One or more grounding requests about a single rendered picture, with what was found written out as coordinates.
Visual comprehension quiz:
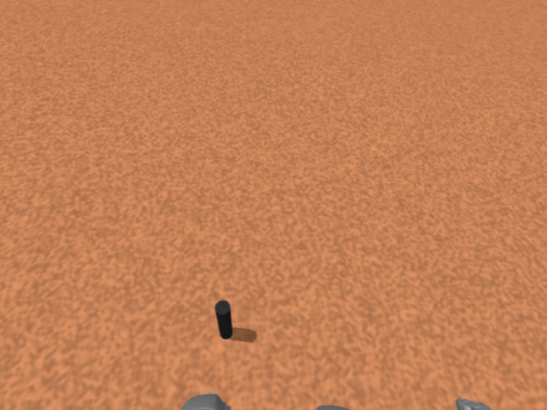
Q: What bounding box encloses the can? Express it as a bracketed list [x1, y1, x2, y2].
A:
[215, 301, 232, 339]

